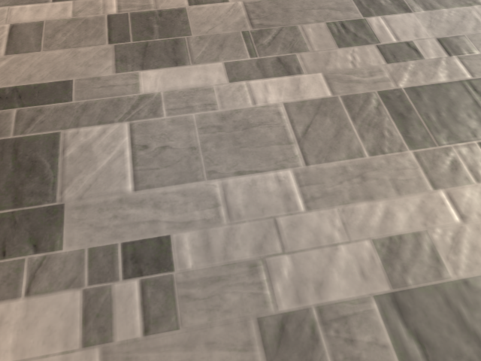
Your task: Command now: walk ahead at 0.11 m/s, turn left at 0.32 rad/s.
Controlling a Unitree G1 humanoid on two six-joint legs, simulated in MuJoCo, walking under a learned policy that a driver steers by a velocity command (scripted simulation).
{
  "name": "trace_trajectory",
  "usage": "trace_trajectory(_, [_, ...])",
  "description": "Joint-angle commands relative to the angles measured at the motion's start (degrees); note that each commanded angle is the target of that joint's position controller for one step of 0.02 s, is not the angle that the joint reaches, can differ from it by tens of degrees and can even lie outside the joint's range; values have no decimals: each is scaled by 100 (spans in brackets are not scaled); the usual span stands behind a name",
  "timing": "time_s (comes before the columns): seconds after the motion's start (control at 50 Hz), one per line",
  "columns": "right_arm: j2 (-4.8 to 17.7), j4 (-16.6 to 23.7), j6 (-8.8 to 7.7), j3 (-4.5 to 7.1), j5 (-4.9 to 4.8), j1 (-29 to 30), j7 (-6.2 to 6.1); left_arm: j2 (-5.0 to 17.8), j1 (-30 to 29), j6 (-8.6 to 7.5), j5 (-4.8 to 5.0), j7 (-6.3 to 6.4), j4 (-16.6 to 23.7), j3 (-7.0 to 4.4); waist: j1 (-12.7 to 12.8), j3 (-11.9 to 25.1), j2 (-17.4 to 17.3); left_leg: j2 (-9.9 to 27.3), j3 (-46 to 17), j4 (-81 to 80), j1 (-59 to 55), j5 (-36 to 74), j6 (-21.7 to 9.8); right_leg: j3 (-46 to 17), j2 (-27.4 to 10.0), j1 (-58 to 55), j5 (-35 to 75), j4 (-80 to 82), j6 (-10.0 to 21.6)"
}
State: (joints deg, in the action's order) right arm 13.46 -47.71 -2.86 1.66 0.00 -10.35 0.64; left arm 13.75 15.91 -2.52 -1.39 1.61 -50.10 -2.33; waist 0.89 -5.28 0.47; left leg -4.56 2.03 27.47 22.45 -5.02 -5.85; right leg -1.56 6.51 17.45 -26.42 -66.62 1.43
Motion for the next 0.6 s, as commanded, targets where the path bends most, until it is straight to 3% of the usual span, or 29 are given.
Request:
trace_trajectory(0.02, [660,259,94,193,-34,-345,-63,617,295,167,-85,-45,390,-133,55,854,-140,1651,-2012,-958,-1311,3084,-1088,-252,-558,1064,159,-397,-176])
trace_trajectory(0.1, [924,304,206,312,69,-396,-47,451,336,411,-48,-20,456,-83,118,1022,-469,1245,-1893,-1185,-683,1449,-816,-82,-491,704,297,285,-297])
trace_trajectory(0.2, [1045,429,395,429,100,-481,-66,552,-326,505,-23,39,696,-95,-157,846,-805,1098,-2546,-1606,-587,-1587,-584,-142,-525,989,453,1181,-368])
trace_trajectory(0.32, [1090,526,522,526,144,-466,-50,522,-446,395,94,93,826,-48,-281,809,-871,1072,-3076,-1575,-665,-1865,-438,-180,-310,562,247,2189,-206])
trace_trajectory(0.36, [1059,567,568,537,144,-351,-20,530,-180,336,157,120,802,-36,-190,798,-954,1004,-3221,-1590,-500,-1782,-321,-158,-151,21,149,2895,-53])
trace_trajectory(0.4, [1027,628,597,541,76,-141,-9,571,372,266,160,184,691,-51,121,732,-966,764,-3199,-1518,-97,-1972,-10,-100,-79,-899,624,4283,138])
trace_trajectory(0.42, [895,690,574,508,14,-130,-23,833,529,229,106,243,675,-117,164,647,-682,388,-2887,-1199,338,-2348,345,-463,-500,-1398,598,5114,259])
trace_trajectory(0.44, [542,770,553,438,-86,-377,-42,1436,305,227,46,284,856,-250,-43,814,673,-298,-1916,365,873,-2712,625,-2186,-2025,-1576,-453,5773,689])
trace_trajectory(0.46, [851,740,497,530,86,-273,-87,1591,-547,243,-68,250,1083,-267,-149,248,1053,-652,-909,1801,1471,-2536,697,-2972,-2872,-601,80,5981,1112])
trace_trajectory(0.48, [1169,687,482,606,211,-227,-68,1163,-608,241,-77,208,1103,-175,-260,315,447,-191,-951,2753,934,-2255,727,-2339,-2700,-126,1108,5680,1216])
trace_trajectory(0.5, [1067,589,500,599,220,-462,-18,855,-869,216,-37,175,1146,-86,-501,386,300,-217,-906,3284,688,-1931,684,-1648,-2256,25,1850,5443,1022])
trace_trajectory(0.54, [963,450,606,559,212,-773,55,753,-1018,201,-13,149,1274,-53,-545,511,613,-181,-696,4168,800,-1651,719,-804,-1795,-265,2684,5187,852])
trace_trajectory(0.6, [910,627,684,482,143,-358,138,815,-429,218,-17,116,1226,-86,-166,492,665,36,-494,4003,1304,-1686,897,-512,-1826,-1116,3667,4918,987])
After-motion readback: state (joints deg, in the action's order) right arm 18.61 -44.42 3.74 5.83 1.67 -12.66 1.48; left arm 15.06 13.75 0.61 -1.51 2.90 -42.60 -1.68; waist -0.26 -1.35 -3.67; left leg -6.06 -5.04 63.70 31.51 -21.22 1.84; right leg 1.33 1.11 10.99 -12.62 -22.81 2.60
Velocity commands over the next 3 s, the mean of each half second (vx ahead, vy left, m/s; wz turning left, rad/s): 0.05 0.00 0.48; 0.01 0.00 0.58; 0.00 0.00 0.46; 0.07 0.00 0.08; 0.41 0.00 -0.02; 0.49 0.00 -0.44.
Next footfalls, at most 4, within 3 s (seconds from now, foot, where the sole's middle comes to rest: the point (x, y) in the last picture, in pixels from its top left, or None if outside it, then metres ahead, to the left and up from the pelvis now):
0.42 right None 0.08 -0.12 -0.77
0.90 left None -0.04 0.06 -0.77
1.42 right None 0.11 -0.07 -0.77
1.74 left None -0.08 0.04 -0.76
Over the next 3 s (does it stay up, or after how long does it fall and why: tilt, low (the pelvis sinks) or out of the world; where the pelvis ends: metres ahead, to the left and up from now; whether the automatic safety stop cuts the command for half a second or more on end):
stays up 0.33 0.32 0.00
